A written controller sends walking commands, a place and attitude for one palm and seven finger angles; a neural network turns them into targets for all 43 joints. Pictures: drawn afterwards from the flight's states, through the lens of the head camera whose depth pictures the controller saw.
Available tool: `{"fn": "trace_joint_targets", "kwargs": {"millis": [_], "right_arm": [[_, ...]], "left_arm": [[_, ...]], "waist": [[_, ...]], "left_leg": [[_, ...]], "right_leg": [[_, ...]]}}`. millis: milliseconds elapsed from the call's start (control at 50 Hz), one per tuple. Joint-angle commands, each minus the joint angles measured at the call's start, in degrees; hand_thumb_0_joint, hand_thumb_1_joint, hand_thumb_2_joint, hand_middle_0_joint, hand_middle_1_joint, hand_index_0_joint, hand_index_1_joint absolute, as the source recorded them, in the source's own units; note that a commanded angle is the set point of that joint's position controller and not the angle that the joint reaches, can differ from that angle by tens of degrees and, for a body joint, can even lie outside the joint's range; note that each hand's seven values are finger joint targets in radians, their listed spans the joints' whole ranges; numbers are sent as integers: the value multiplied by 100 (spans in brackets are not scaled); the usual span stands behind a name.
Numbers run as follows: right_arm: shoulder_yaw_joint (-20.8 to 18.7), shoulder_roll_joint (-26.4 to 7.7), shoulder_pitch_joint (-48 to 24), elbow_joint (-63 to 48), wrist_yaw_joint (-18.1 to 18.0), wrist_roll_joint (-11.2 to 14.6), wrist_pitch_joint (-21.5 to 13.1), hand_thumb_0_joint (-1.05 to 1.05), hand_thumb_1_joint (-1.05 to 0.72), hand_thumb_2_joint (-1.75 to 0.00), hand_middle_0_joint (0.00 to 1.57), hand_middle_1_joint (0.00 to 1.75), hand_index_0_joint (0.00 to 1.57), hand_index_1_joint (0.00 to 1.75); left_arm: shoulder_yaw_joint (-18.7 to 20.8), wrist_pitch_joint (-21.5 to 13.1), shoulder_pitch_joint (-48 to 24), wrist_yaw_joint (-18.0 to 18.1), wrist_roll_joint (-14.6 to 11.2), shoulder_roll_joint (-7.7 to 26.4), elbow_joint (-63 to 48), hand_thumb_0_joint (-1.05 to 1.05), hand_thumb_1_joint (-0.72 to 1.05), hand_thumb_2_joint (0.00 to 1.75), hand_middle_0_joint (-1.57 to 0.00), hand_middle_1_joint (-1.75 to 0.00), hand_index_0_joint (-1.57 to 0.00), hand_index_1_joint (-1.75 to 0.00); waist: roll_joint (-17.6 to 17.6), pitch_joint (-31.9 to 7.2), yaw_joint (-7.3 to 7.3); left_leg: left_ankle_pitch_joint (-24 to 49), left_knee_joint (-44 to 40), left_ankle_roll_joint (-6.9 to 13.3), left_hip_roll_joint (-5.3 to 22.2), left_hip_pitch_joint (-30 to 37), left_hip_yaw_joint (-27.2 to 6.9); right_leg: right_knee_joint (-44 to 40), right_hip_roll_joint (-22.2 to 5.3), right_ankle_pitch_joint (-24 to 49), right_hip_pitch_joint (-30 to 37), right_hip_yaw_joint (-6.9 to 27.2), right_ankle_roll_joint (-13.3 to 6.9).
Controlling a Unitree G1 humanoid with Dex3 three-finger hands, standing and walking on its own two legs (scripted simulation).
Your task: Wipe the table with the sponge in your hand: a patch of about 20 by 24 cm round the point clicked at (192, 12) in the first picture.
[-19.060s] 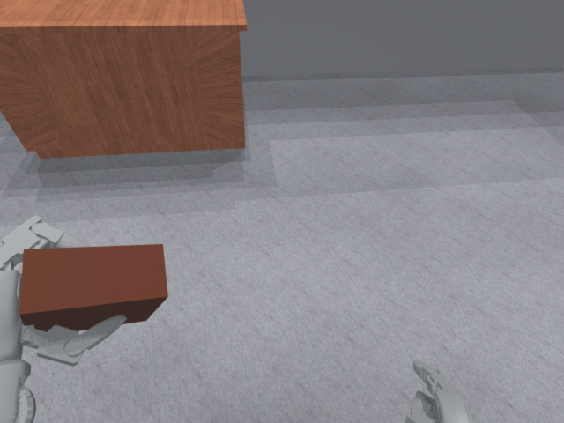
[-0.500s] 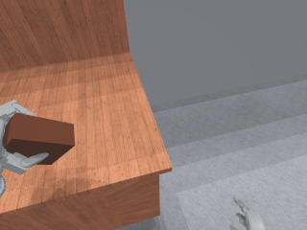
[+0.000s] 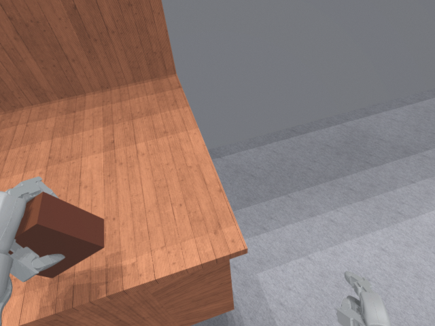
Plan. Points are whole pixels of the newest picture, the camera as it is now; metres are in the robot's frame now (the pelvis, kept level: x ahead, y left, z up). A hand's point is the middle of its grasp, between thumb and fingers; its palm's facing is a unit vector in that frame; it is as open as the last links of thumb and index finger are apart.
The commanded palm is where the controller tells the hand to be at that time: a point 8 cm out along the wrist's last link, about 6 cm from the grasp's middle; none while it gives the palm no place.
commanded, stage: turn the palm down, sponge in hand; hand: left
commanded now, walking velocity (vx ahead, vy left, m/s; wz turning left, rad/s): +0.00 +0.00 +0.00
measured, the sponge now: (58, 241) +0.21 +0.30 +0.08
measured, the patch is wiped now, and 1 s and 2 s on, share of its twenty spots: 0.00 0.00 0.00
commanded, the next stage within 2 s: move the sponge above the wiping area in 1.14 s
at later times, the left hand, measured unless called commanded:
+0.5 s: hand (45, 244) +0.19 +0.29 +0.11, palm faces -0.01 -0.24 -0.97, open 10.0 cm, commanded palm +0.16 +0.31 +0.20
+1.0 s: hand (52, 235) +0.20 +0.27 +0.13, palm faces +0.03 -0.03 -1.00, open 9.9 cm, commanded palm +0.17 +0.28 +0.20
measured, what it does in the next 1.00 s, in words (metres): stands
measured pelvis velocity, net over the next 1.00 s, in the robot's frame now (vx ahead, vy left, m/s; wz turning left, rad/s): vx -0.02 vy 0.00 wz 0.00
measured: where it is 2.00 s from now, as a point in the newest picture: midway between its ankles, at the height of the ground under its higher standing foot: outside the picture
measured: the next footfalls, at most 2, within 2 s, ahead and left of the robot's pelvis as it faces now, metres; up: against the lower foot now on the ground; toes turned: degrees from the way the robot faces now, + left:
none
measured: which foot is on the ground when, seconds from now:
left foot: down 0.00-1.00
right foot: down 0.00-1.00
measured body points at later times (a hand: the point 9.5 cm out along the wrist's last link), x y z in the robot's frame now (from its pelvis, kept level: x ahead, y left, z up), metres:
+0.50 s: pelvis -0.02 +0.03 +0.01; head -0.01 -0.01 +0.46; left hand +0.19 +0.30 +0.17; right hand +0.22 -0.17 -0.07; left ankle +0.01 +0.12 -0.73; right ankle -0.04 -0.10 -0.73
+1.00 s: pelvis -0.02 +0.00 +0.01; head -0.02 -0.05 +0.46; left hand +0.19 +0.27 +0.18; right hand +0.24 -0.19 -0.07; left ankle +0.01 +0.12 -0.73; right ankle -0.04 -0.10 -0.73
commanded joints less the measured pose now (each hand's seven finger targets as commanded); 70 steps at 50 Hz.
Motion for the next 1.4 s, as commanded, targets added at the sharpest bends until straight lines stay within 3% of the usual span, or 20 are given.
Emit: {"fn": "trace_joint_targets", "kwargs": {"millis": [0,120,140,220,280,340,420,500,520,600,740,820,920,940,1040,1140,1220,1280,1320,1380], "right_arm": [[-157,-433,-780,-1132,-116,-89,-394,0,-90,-90,20,30,20,30],[-124,-426,-903,-858,43,-137,-174,0,-90,-90,20,30,20,30],[-73,-342,-1009,-914,90,-91,-123,0,-90,-90,20,30,20,30],[28,-479,-1528,-852,107,42,62,0,-90,-90,20,30,20,30],[143,-499,-1766,-1028,53,90,37,0,-90,-90,20,30,20,30],[216,-405,-1887,-1107,9,94,-65,0,-90,-90,20,30,20,30],[198,-393,-1822,-990,3,-75,-163,0,-90,-90,20,30,20,30],[113,-310,-1556,-725,96,-173,-120,0,-90,-90,20,30,20,30],[105,-344,-1698,-627,133,-163,-92,0,-90,-90,20,30,20,30],[50,-371,-1811,-532,264,-35,3,0,-90,-90,20,30,20,30],[169,-399,-2267,-773,209,77,-139,0,-90,-90,20,30,20,30],[153,-428,-2291,-754,167,-80,-189,0,-90,-90,20,30,20,30],[80,-351,-2037,-551,191,-150,-125,0,-90,-90,20,30,20,30],[102,-228,-1976,-613,221,-104,-132,0,-90,-90,20,30,20,30],[36,-398,-2173,-579,298,35,-102,0,-90,-90,20,30,20,30],[95,-439,-2234,-771,248,71,-167,0,-90,-90,20,30,20,30],[85,-479,-2225,-752,193,-77,-162,0,-90,-90,20,30,20,30],[27,-347,-1876,-726,174,-118,-188,0,-90,-90,20,30,20,30],[7,-383,-1889,-607,203,-122,-161,0,-90,-90,20,30,20,30],[-46,-379,-1813,-564,272,-20,-128,0,-90,-90,20,30,20,30]], "left_arm": [[263,-760,-833,52,475,1295,-2251,0,10,130,-120,-160,-120,-160],[1143,-422,-871,763,1202,1877,-1376,0,10,130,-120,-160,-120,-160],[635,-238,-1196,810,1174,1314,-1333,0,10,130,-120,-160,-120,-160],[447,683,-1369,647,1121,1386,-596,0,10,130,-120,-160,-120,-160],[-526,1024,-1582,83,1314,980,-787,0,10,130,-120,-160,-120,-160],[-1147,904,-1950,-418,1622,706,-1239,0,10,130,-120,-160,-120,-160],[-408,236,-2262,-436,2170,1595,-1796,0,10,130,-120,-160,-120,-160],[193,-208,-2090,138,2580,1832,-1299,0,10,130,-120,-160,-120,-160],[547,-119,-2141,282,2597,2092,-1169,0,10,130,-120,-160,-120,-160],[-59,376,-2112,486,2428,1275,-323,0,10,130,-120,-160,-120,-160],[-1463,825,-2198,-293,2422,397,-637,0,10,130,-120,-160,-120,-160],[-617,494,-2596,-376,2876,1573,-1287,0,10,130,-120,-160,-120,-160],[321,96,-2553,89,3111,2149,-922,0,10,130,-120,-160,-120,-160],[-142,105,-2594,158,2955,1511,-756,0,10,130,-120,-160,-120,-160],[-645,577,-2158,113,2458,763,-161,0,10,130,-120,-160,-120,-160],[-1329,876,-2019,-402,2480,549,-524,0,10,130,-120,-160,-120,-160],[-468,606,-2373,-419,2932,1694,-1164,0,10,130,-120,-160,-120,-160],[-298,197,-2298,-140,2984,1528,-1055,0,10,130,-120,-160,-120,-160],[281,147,-2094,109,2965,1959,-815,0,10,130,-120,-160,-120,-160],[4,296,-1997,301,2723,1396,-264,0,10,130,-120,-160,-120,-160]], "waist": [[-139,-1395,-96],[341,-1151,169],[325,-1092,81],[306,-607,164],[127,-591,33],[92,-585,-75],[78,-1099,102],[296,-1248,255],[373,-1137,365],[315,-849,295],[-37,-610,57],[-45,-1171,224],[147,-1134,417],[65,-1001,311],[-26,-607,224],[-194,-597,96],[-264,-1221,237],[-307,-1363,230],[-160,-1186,381],[-49,-891,313]], "left_leg": [[2316,-195,299,-100,1087,5],[2214,-534,60,26,869,-224],[2154,-602,29,45,822,-200],[1425,-993,-32,49,676,-220],[1158,-1185,68,9,795,-267],[972,-1287,188,-8,1000,-339],[1098,-1355,259,26,1336,-478],[1536,-1292,171,65,1369,-620],[1462,-1304,142,29,1266,-637],[1461,-1316,38,36,1177,-471],[1157,-1386,212,-126,1183,-311],[1566,-1260,297,-197,1467,-351],[1976,-1096,243,-240,1568,-400],[1944,-1100,238,-207,1516,-313],[1765,-1170,184,-161,1312,-167],[1695,-1167,276,-236,1220,-132],[2041,-1020,320,-285,1516,-179],[2307,-938,318,-253,1595,-125],[2290,-944,263,-273,1570,-195],[2198,-1014,220,-205,1378,-161]], "right_leg": [[-434,-39,2554,13,156,177],[-586,104,1782,189,117,-63],[-592,63,1725,237,-8,-60],[-902,79,1160,307,67,-76],[-1011,12,1077,399,39,-36],[-1098,31,978,311,69,-29],[-1080,124,1080,582,185,-70],[-1114,119,1193,775,196,-175],[-1169,204,1146,840,403,-263],[-1264,84,1092,618,223,-190],[-1366,32,1129,600,225,-114],[-1290,74,1409,942,493,-166],[-1409,123,1640,1001,798,-329],[-1393,53,1660,964,549,-264],[-1436,-1,1743,786,448,-153],[-1327,-49,1947,796,477,-79],[-1212,-8,2271,1075,754,-136],[-1175,-30,2591,1189,581,-135],[-1262,52,2544,1132,861,-237],[-1271,12,2406,1012,623,-194]]}}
